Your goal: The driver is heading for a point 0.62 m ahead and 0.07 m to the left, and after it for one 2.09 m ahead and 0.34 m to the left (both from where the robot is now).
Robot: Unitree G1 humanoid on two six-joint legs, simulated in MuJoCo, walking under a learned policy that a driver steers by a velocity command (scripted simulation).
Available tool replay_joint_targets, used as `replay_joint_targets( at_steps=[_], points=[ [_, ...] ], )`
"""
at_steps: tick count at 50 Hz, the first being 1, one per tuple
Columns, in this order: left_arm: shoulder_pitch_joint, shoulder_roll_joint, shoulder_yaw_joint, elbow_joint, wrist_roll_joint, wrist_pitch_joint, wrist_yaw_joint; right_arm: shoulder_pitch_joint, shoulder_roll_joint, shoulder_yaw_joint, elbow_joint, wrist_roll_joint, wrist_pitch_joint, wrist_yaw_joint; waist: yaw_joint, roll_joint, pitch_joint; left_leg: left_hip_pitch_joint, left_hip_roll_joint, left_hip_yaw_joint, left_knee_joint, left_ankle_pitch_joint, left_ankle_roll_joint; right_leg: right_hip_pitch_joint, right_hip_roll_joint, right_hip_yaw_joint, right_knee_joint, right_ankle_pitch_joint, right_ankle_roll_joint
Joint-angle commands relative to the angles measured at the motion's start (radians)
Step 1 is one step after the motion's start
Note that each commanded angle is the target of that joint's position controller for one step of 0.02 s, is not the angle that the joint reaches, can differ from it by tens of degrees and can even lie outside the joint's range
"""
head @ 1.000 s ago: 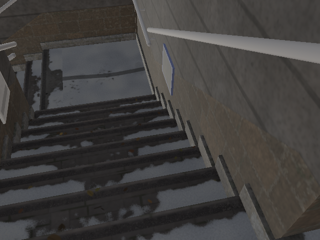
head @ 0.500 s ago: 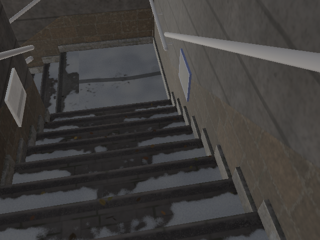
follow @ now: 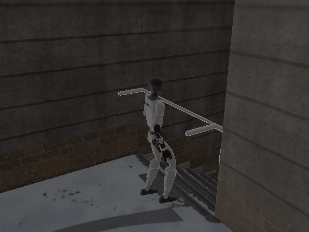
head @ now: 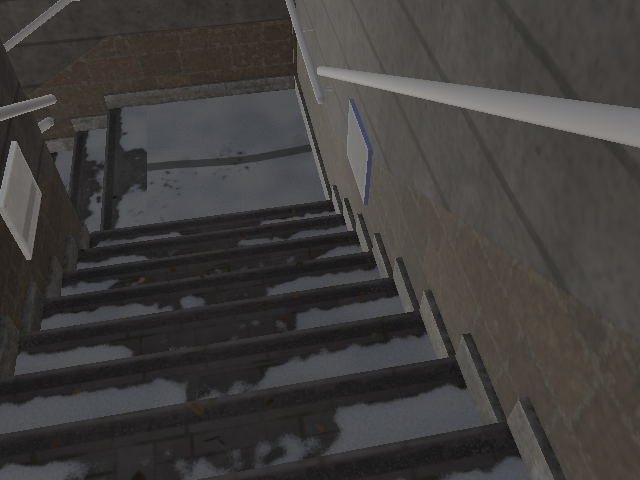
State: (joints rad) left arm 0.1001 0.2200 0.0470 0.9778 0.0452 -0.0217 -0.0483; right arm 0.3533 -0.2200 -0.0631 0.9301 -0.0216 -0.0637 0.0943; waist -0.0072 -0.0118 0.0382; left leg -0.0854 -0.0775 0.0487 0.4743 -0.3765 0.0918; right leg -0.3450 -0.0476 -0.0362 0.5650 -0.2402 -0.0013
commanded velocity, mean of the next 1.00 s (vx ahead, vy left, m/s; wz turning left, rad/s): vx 0.41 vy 0.00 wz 0.21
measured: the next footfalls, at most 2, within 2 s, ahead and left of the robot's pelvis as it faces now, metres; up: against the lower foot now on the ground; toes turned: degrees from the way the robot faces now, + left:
right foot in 0.28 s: +0.19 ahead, -0.16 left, +0.00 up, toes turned -4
left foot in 0.92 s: +0.50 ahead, +0.14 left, -0.17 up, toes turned +18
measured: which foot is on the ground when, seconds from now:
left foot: down 0.00-0.30, up 0.32-0.90, down 0.92-1.00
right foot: down 0.00-0.00, up 0.02-0.26, down 0.28-0.92, up 0.94-1.00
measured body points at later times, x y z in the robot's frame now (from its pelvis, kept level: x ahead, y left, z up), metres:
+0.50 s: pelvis +0.17 -0.07 +0.01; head +0.19 -0.08 +0.46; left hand +0.16 +0.15 -0.13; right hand +0.25 -0.31 -0.13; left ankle +0.18 +0.08 -0.66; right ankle +0.15 -0.15 -0.73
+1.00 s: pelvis +0.43 +0.03 -0.16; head +0.45 +0.04 +0.29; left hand +0.25 +0.18 -0.31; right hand +0.57 -0.18 -0.31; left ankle +0.46 +0.13 -0.91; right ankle +0.25 -0.15 -0.62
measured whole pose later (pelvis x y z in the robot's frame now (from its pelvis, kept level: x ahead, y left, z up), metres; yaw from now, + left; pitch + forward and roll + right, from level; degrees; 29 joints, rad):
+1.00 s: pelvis +0.43 +0.03 -0.16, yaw +14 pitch +2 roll -2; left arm 0.58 0.14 -0.03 1.07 0.07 -0.05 -0.07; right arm 0.21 -0.20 -0.04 1.00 -0.07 -0.08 0.05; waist 0.07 0.01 0.00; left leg -0.34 0.01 0.05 0.44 -0.15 0.04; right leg -0.33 -0.08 -0.04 1.80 -0.88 0.08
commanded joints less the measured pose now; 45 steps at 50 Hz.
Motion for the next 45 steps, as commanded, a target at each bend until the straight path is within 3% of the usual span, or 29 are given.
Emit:
replay_joint_targets(
  at_steps=[1,3,6,9,12,14,15,16,17,18,19,20,22,23,24,26,27,28,29,30,32,33,36,38,39,41,43,44,45],
  points=[
    [-0.136,0.121,0.038,-0.079,0.041,-0.011,0.032,0.156,-0.153,-0.047,0.007,-0.035,-0.029,-0.053,-0.082,0.118,0.162,0.035,0.373,-0.418,-0.329,-0.224,0.227,-0.274,0.007,0.014,0.048,-0.133,-0.048],
    [-0.169,0.068,0.027,-0.1,0.042,-0.02,0.042,0.177,-0.075,-0.015,0.024,-0.031,-0.04,-0.092,-0.1,0.095,0.144,0.202,0.461,-0.482,-0.373,-0.044,0.256,-0.411,-0.026,0.098,0.152,-0.133,-0.063],
    [-0.127,0.054,0.026,-0.091,0.037,-0.028,0.019,0.099,-0.084,-0.003,0.014,-0.024,-0.051,-0.114,-0.056,0.061,0.078,0.236,0.342,-0.272,-0.349,0.311,0.191,-0.315,0.004,0.036,0.184,-0.101,-0.07],
    [-0.159,0.009,0.016,-0.1,0.028,-0.034,-0.002,0.135,-0.08,0.017,0.033,-0.013,-0.038,-0.115,-0.063,0.087,0.101,0.097,0.282,-0.151,-0.35,0.4,0.14,-0.127,0.031,-0.047,0.116,-0.06,-0.072],
    [-0.115,0.032,0.021,-0.095,0.004,-0.056,-0.011,0.162,-0.105,0.028,0.072,-0.011,-0.018,-0.087,-0.016,0.108,0.092,0.034,0.291,-0.14,-0.283,0.441,0.135,0.032,0.065,-0.073,-0.032,0.051,-0.087],
    [-0.009,0.11,0.046,-0.078,0.0,-0.07,0.004,0.114,-0.125,0.026,0.055,-0.02,-0.019,-0.077,0.036,0.093,0.019,-0.021,0.248,-0.107,-0.142,0.483,0.101,0.232,0.074,-0.078,-0.06,0.066,-0.108],
    [0.158,0.142,0.053,-0.036,0.014,-0.073,0.018,0.133,-0.064,0.043,0.064,-0.032,-0.03,-0.072,0.092,-0.003,-0.098,-0.175,0.151,-0.043,0.106,0.418,0.027,0.471,-0.029,0.062,-0.03,0.178,-0.184],
    [0.47,0.165,0.047,0.018,0.035,-0.056,0.026,0.2,0.036,0.066,0.039,-0.058,-0.048,-0.053,0.183,-0.241,-0.332,-0.476,-0.012,-0.061,0.43,-0.1,-0.066,0.875,-0.275,0.544,-0.172,0.093,-0.41],
    [0.622,0.158,0.039,0.075,0.077,-0.061,0.024,0.02,-0.029,0.033,0.02,-0.029,-0.063,-0.03,0.244,-0.156,-0.169,-0.71,-0.011,-0.178,0.744,-0.245,-0.048,0.824,-0.334,0.732,-0.315,-0.044,-0.402],
    [0.468,0.169,0.046,0.036,0.067,-0.085,0.029,-0.057,-0.055,0.025,0.005,-0.014,-0.077,-0.038,0.178,-0.076,0.001,-0.787,0.065,-0.211,0.805,-0.123,-0.014,0.616,-0.336,0.602,-0.34,-0.098,-0.34],
    [0.327,0.122,0.033,0.0,0.043,-0.093,0.035,-0.063,-0.088,0.011,0.004,-0.025,-0.08,-0.065,0.102,-0.038,0.03,-0.697,0.134,-0.159,0.801,-0.04,-0.011,0.429,-0.317,0.475,-0.348,0.009,-0.325],
    [0.291,0.072,0.015,-0.009,0.028,-0.094,0.044,-0.061,-0.045,0.02,0.001,-0.049,-0.072,-0.084,0.061,0.003,-0.005,-0.596,0.178,-0.159,0.758,0.019,-0.005,0.32,-0.294,0.386,-0.362,0.105,-0.312],
    [0.242,-0.017,-0.014,-0.036,0.039,-0.09,0.064,-0.046,0.045,0.041,0.011,-0.059,-0.042,-0.094,0.0,-0.002,0.022,-0.487,0.225,-0.147,0.648,0.105,-0.023,0.141,-0.23,0.256,-0.424,0.2,-0.28],
    [0.236,-0.017,-0.012,-0.046,0.048,-0.094,0.06,-0.049,0.015,0.03,0.006,-0.039,-0.03,-0.095,-0.007,0.008,0.012,-0.497,0.217,-0.138,0.593,0.12,-0.033,0.117,-0.227,0.199,-0.437,0.29,-0.296],
    [0.28,0.016,0.0,-0.03,0.049,-0.101,0.058,-0.048,-0.002,0.025,0.002,-0.037,-0.023,-0.086,-0.012,0.005,-0.012,-0.506,0.201,-0.123,0.531,0.168,-0.046,0.138,-0.205,0.143,-0.426,0.35,-0.295],
    [0.361,0.041,0.011,0.002,0.075,-0.11,0.044,-0.064,0.023,0.034,-0.004,-0.043,-0.006,-0.061,-0.002,-0.016,-0.028,-0.492,0.18,-0.066,0.48,0.277,-0.076,0.091,-0.165,0.036,-0.394,0.382,-0.278],
    [0.404,0.042,0.008,0.018,0.101,-0.112,0.047,0.002,0.052,0.048,0.022,-0.06,-0.012,-0.04,-0.013,-0.052,-0.026,-0.49,0.183,-0.086,0.562,0.441,-0.073,0.065,-0.16,0.02,-0.329,0.418,-0.263],
    [0.419,0.019,-0.001,0.025,0.106,-0.109,0.046,-0.001,0.042,0.046,0.021,-0.054,-0.018,-0.03,-0.014,-0.043,-0.028,-0.537,0.187,-0.099,0.569,0.489,-0.071,0.066,-0.175,0.015,-0.308,0.438,-0.261],
    [0.435,-0.084,-0.038,0.03,0.09,-0.12,0.061,-0.058,0.038,0.043,-0.008,-0.066,-0.028,-0.033,-0.01,-0.048,-0.024,-0.658,0.219,-0.18,0.41,0.662,-0.06,0.15,-0.149,0.026,-0.251,0.327,-0.209],
    [0.496,-0.07,-0.043,0.063,0.068,-0.122,0.064,-0.109,0.02,0.042,-0.024,-0.064,-0.03,-0.039,0.018,-0.072,-0.026,-0.702,0.207,-0.169,0.34,0.744,-0.067,0.209,-0.163,0.043,-0.214,0.326,-0.225],
    [0.619,-0.069,-0.058,0.108,0.074,-0.121,0.073,-0.212,0.024,0.045,-0.058,-0.048,-0.031,-0.053,0.06,-0.067,-0.013,-0.846,0.222,-0.175,0.305,0.746,-0.081,0.342,-0.212,0.075,-0.17,0.285,-0.226],
    [0.596,-0.076,-0.068,0.105,0.059,-0.116,0.081,-0.229,0.019,0.046,-0.059,-0.036,-0.035,-0.052,0.063,-0.024,-0.01,-0.792,0.243,-0.191,0.155,0.882,-0.072,0.303,-0.178,0.019,-0.093,0.222,-0.193],
    [0.614,-0.074,-0.087,0.086,0.064,-0.091,0.08,-0.278,0.056,0.062,-0.089,-0.047,-0.01,-0.05,0.079,-0.044,0.056,-0.561,0.206,-0.074,0.125,0.919,-0.065,0.043,-0.165,-0.015,-0.044,0.094,-0.179],
    [0.574,-0.047,-0.083,0.05,0.056,-0.082,0.065,-0.281,0.015,0.059,-0.088,-0.032,-0.002,-0.054,0.084,-0.045,0.091,-0.489,0.208,-0.06,0.091,0.851,-0.075,-0.038,-0.171,-0.013,0.014,-0.002,-0.168],
    [0.609,-0.062,-0.091,0.069,0.044,-0.087,0.073,-0.32,0.031,0.062,-0.109,-0.037,0.011,-0.058,0.092,-0.046,0.113,-0.469,0.201,-0.041,0.072,0.839,-0.068,-0.032,-0.195,-0.002,0.007,-0.019,-0.166],
    [0.653,-0.023,-0.079,0.085,0.015,-0.073,0.082,-0.355,0.027,0.069,-0.092,-0.05,0.019,-0.061,0.13,-0.013,0.147,-0.552,0.221,-0.055,-0.074,0.722,-0.081,0.117,-0.219,0.027,0.106,-0.016,-0.147],
    [0.691,0.005,-0.067,0.104,0.026,-0.045,0.087,-0.36,0.029,0.077,-0.059,-0.045,0.01,-0.061,0.162,0.009,0.13,-0.51,0.216,-0.046,-0.161,0.718,-0.084,0.204,-0.23,0.052,0.187,0.049,-0.139],
    [0.647,0.054,-0.051,0.095,0.034,-0.03,0.068,-0.261,0.007,0.073,0.006,-0.029,-0.003,-0.067,0.132,0.052,0.069,-0.387,0.213,-0.038,-0.197,0.737,-0.087,0.23,-0.204,0.023,0.315,0.072,-0.135],
    [0.579,0.097,-0.039,0.079,0.059,-0.013,0.045,-0.078,-0.032,0.053,0.072,-0.029,-0.013,-0.073,0.04,0.092,0.029,-0.183,0.188,0.002,-0.252,0.833,-0.073,0.181,-0.172,-0.027,0.513,0.085,-0.105]
  ],
)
